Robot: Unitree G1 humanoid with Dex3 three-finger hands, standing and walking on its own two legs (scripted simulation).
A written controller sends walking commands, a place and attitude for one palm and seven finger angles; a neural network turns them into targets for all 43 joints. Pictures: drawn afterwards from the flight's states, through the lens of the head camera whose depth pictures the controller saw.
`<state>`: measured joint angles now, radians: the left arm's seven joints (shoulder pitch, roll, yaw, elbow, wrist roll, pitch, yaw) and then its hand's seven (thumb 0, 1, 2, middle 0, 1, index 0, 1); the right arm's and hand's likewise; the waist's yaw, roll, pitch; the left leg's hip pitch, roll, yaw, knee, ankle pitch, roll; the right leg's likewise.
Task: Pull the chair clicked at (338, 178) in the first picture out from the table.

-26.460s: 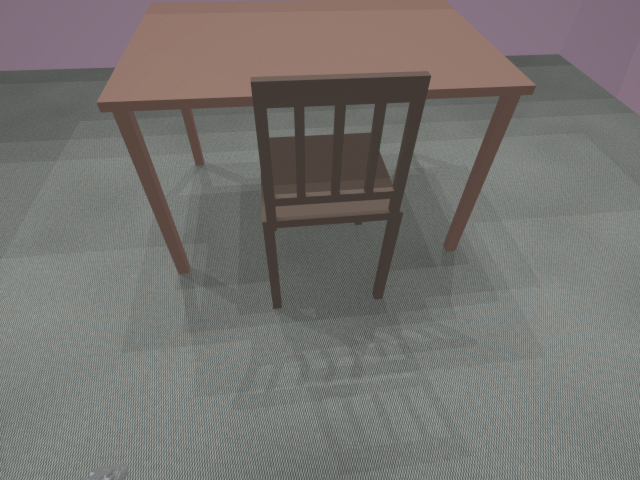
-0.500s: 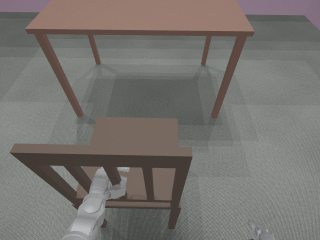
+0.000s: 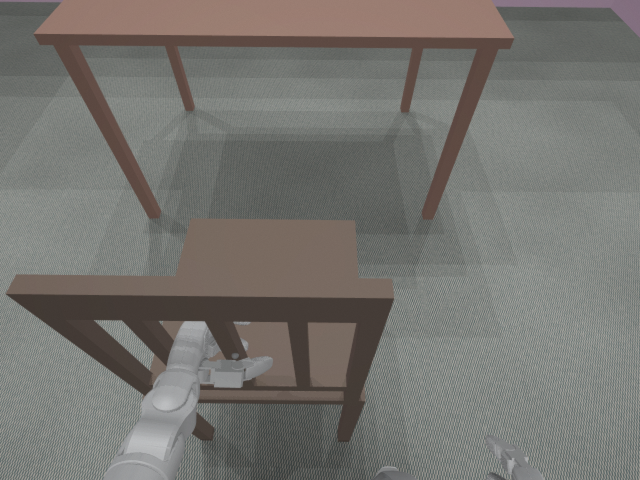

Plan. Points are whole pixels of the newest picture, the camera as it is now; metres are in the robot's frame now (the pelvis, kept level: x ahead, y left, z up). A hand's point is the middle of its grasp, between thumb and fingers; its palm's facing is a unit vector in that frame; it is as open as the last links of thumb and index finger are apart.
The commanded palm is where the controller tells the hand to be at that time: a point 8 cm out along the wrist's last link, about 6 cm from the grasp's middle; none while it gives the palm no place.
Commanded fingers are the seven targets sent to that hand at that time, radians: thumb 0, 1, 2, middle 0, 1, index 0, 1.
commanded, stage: open the thumb and straighten the fingers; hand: left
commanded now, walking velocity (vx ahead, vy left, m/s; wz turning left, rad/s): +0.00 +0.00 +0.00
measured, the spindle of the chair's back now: (234, 353) +0.30 +0.12 -0.08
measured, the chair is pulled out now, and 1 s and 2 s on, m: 0.61 0.61 0.61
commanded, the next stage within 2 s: draw the fingers out of the gap in 0.46 s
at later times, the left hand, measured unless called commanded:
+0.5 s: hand (230, 346) +0.30 +0.13 -0.06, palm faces -0.06 -0.99 -0.11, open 17.2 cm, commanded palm +0.29 +0.18 -0.04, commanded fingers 0.00 -0.55 0.20 0.00 0.00 0.00 0.00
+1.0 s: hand (219, 398) +0.23 +0.13 -0.06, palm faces -0.06 -0.99 -0.12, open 17.5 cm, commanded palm +0.22 +0.19 -0.04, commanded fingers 0.00 -0.55 0.20 0.00 0.00 0.00 0.00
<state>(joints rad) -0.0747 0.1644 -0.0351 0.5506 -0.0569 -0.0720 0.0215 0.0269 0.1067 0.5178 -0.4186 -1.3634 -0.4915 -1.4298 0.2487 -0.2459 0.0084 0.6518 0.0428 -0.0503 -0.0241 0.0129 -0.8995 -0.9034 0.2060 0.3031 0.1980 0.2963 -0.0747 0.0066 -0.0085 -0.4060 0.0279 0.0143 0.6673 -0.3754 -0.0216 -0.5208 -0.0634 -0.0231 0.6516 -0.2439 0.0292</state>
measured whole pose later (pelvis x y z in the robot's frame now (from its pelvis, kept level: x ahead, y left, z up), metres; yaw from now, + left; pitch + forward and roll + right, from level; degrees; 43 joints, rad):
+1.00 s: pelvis +0.02 +0.00 -0.03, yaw +2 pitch +11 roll -1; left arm 0.31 0.19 -0.07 0.02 -0.07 0.16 -0.01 -0.01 -0.54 0.20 -0.03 -0.01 0.00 0.00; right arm 0.26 -0.26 0.02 0.50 0.04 -0.10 -0.07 0.02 -0.90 -0.90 0.21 0.30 0.20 0.30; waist -0.06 0.04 -0.10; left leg -0.58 0.03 -0.04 0.90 -0.51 -0.03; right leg -0.68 -0.08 -0.06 0.87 -0.38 0.03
